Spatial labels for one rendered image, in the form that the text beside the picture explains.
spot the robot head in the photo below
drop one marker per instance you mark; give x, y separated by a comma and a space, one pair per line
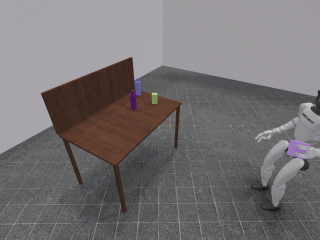
316, 109

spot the robot left shin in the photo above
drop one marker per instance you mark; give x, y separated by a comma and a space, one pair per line
277, 194

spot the robot right hand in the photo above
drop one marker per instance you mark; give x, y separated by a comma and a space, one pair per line
266, 135

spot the table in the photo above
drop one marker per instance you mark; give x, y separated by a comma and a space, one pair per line
93, 112

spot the sponge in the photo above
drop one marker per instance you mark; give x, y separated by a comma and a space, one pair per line
292, 148

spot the right robot upper arm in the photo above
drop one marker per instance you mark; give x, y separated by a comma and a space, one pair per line
301, 108

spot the right robot forearm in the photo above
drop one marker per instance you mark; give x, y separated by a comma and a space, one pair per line
283, 128

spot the robot left hand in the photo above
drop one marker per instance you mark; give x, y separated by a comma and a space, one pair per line
310, 153

